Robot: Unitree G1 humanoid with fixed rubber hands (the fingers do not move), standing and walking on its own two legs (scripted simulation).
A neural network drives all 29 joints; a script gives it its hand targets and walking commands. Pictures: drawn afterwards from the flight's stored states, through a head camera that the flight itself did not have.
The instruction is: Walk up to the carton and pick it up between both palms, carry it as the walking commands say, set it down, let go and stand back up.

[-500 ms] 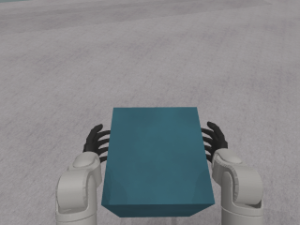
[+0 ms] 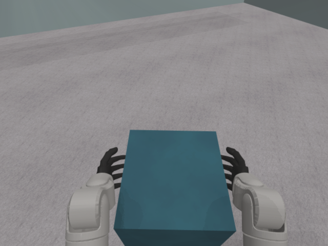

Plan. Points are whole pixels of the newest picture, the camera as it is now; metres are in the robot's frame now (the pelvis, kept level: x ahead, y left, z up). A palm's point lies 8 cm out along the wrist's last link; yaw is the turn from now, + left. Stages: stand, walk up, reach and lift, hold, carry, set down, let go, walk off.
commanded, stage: carry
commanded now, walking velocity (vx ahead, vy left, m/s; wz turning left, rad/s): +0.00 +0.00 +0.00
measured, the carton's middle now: (171, 196) +0.27 -0.01 +0.01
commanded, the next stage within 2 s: hold in 1.48 s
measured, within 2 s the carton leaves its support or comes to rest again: neither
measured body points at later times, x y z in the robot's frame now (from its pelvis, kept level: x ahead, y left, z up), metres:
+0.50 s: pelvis -0.02 +0.01 +0.00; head -0.03 +0.02 +0.45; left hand +0.26 +0.16 +0.08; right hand +0.27 -0.13 +0.08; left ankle +0.05 +0.09 -0.73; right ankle +0.01 -0.10 -0.73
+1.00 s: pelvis +0.00 +0.00 +0.00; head -0.02 +0.00 +0.45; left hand +0.28 +0.15 +0.07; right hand +0.29 -0.15 +0.07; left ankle +0.05 +0.09 -0.73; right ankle +0.01 -0.10 -0.73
